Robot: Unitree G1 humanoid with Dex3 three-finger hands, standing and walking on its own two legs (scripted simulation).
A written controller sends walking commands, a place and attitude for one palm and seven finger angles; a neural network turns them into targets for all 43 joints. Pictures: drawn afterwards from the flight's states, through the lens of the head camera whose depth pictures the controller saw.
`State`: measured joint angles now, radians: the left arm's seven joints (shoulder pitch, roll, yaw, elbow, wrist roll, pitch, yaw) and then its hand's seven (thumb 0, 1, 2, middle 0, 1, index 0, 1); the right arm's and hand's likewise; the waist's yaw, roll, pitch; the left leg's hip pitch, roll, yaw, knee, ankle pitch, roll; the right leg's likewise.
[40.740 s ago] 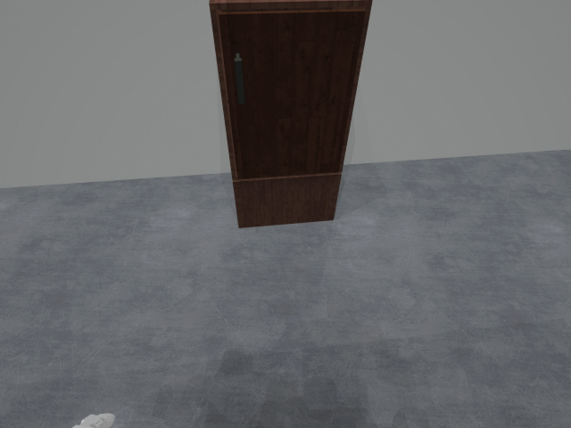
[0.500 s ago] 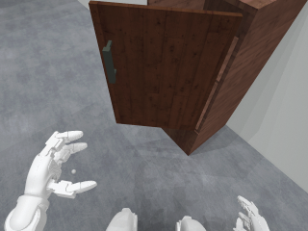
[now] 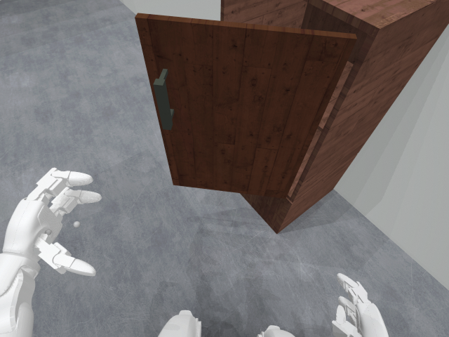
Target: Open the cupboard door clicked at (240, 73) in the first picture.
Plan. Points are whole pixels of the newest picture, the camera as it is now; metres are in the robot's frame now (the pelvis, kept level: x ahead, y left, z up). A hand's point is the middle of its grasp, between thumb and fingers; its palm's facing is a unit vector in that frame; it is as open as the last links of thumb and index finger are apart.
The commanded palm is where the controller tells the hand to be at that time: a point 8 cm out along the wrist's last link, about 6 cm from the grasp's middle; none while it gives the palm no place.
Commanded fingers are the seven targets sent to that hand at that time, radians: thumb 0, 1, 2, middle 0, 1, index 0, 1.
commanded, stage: raise the hand with hooked fingers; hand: left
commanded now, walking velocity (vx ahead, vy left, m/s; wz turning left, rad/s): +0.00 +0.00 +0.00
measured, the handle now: (166, 100) +0.59 +0.18 +0.04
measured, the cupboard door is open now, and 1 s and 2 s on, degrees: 46 46 46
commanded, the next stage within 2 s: move the hooked fingers beside the handle in 0.60 s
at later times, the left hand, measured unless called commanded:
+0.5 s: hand (79, 212) +0.29 +0.26 +0.06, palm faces -0.05 -1.00 -0.06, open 14.0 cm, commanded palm +0.27 +0.31 +0.06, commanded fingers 0.00 -0.50 0.30 -0.30 -1.20 -0.30 -1.20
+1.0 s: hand (90, 189) +0.34 +0.25 +0.06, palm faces -0.08 -1.00 -0.03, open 14.0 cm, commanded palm +0.32 +0.31 +0.06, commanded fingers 0.00 -0.50 0.30 -0.30 -1.20 -0.30 -1.20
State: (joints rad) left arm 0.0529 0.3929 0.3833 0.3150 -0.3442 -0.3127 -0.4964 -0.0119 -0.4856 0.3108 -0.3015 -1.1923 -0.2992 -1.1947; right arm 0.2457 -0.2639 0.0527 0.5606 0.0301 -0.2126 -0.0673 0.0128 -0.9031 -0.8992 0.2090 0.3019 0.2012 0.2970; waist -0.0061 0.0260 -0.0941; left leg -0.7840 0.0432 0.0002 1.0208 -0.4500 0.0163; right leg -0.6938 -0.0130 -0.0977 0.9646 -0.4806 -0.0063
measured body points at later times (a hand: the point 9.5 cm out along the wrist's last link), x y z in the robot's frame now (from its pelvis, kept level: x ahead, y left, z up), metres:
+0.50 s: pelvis +0.00 -0.01 +0.00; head +0.07 +0.00 +0.45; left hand +0.29 +0.31 +0.07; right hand +0.14 -0.27 -0.08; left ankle +0.03 +0.11 -0.68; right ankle +0.00 -0.12 -0.68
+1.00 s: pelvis -0.01 +0.00 +0.00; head +0.07 +0.01 +0.44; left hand +0.33 +0.31 +0.07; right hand +0.13 -0.26 -0.09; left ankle +0.03 +0.11 -0.68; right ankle +0.00 -0.12 -0.68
